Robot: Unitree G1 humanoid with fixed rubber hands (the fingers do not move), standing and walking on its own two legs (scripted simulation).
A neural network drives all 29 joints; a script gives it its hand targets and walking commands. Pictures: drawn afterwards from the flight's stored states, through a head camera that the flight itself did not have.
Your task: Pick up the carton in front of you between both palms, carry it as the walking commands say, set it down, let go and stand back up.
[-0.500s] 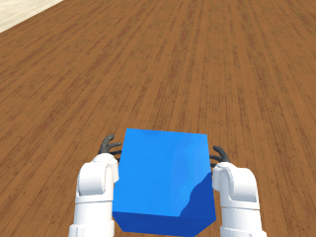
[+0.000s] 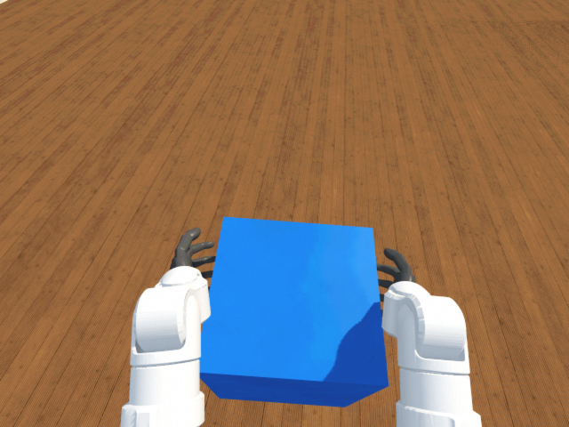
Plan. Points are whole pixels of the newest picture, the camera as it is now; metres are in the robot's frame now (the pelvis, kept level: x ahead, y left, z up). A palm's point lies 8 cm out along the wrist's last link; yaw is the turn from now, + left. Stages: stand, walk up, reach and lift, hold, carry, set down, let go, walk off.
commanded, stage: carry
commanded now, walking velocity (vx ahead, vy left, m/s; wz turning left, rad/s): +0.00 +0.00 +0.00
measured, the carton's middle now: (289, 320) +0.30 +0.00 -0.03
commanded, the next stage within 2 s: none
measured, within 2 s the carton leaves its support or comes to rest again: neither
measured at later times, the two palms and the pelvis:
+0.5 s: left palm (213, 172) +0.51 +0.13 +0.08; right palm (377, 185) +0.51 -0.16 +0.07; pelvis +0.21 -0.02 -0.01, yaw +3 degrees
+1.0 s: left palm (196, 173) +0.51 +0.16 +0.08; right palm (359, 182) +0.52 -0.12 +0.07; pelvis +0.22 +0.00 -0.02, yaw +4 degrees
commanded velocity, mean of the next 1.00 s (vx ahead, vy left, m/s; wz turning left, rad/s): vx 0.00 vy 0.00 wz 0.00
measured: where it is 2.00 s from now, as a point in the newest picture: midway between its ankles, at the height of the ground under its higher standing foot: outside the picture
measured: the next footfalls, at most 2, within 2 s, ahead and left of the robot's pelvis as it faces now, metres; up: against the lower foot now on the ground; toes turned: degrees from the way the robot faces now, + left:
right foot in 0.18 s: +0.28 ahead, -0.12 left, +0.00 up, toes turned +21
left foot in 0.34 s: +0.14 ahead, +0.09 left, +0.00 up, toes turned +10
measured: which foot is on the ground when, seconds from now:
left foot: down 0.00-0.22, up 0.24-0.32, down 0.34-1.00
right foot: up 0.00-0.16, down 0.18-1.00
